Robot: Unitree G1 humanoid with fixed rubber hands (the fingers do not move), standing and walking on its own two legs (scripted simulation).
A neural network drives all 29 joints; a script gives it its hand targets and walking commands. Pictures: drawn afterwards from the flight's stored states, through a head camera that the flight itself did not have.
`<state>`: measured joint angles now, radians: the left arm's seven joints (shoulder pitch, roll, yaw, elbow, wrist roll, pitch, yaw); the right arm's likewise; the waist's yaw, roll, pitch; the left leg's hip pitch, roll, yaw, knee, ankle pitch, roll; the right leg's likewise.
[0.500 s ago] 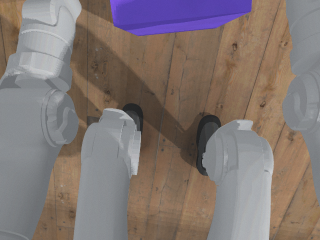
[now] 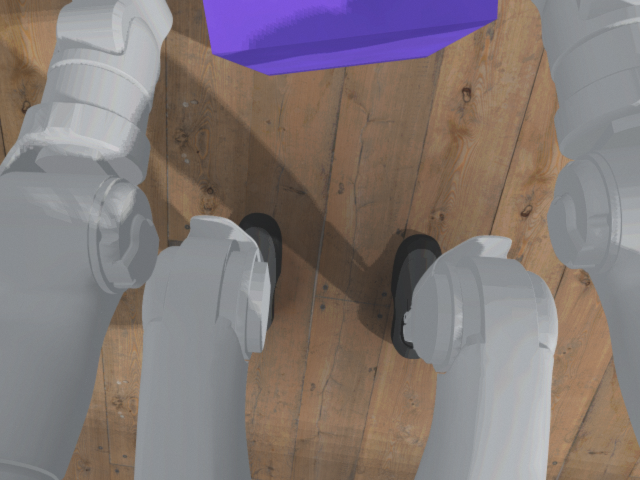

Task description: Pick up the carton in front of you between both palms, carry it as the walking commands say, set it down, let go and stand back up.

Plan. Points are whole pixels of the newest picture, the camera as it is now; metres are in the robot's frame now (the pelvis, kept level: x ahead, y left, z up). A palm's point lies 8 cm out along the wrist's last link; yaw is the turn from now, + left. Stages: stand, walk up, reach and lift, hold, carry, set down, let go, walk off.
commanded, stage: reach and lift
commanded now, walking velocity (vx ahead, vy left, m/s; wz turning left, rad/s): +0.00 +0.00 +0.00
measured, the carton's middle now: out of the picture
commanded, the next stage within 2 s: none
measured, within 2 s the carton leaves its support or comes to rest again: leaves its support in 0.46 s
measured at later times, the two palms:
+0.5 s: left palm out of the picture +0.55 +0.17 -0.15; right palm out of the picture +0.57 -0.13 -0.16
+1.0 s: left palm out of the picture +0.50 +0.16 +0.05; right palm out of the picture +0.52 -0.14 +0.05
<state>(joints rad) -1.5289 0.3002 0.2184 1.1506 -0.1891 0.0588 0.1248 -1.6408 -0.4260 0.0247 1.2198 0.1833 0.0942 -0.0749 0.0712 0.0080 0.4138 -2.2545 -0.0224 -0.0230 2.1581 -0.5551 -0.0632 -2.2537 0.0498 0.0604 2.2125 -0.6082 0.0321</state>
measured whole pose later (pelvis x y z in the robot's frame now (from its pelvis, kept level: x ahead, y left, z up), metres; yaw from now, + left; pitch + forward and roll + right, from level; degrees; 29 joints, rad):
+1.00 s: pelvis -0.01 +0.01 +0.11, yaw -2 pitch +44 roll +0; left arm -1.15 0.01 0.56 0.70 0.24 0.40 0.07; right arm -1.23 -0.06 -0.48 0.81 -0.26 0.38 -0.03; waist 0.04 -0.01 -0.11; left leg -2.08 -0.10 -0.10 1.76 -0.45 -0.09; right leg -2.07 0.12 0.09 1.78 -0.48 0.07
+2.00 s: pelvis +0.09 +0.01 +0.37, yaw -2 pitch +15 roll +0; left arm -0.38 -0.14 0.34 0.53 0.22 0.38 0.04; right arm -0.38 0.15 -0.33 0.53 -0.23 0.37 -0.03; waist 0.01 0.00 -0.16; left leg -0.71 -0.06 -0.14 0.77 -0.32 -0.03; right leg -0.70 0.06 0.14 0.78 -0.34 0.03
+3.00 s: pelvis +0.10 +0.01 +0.41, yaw -2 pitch -4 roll +0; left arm -0.28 -0.16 0.25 0.33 0.29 0.66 0.01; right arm -0.28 0.16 -0.25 0.33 -0.29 0.65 0.01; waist 0.00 0.00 -0.01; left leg -0.13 -0.03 -0.14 0.38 -0.19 -0.02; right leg -0.11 0.03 0.14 0.39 -0.21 0.02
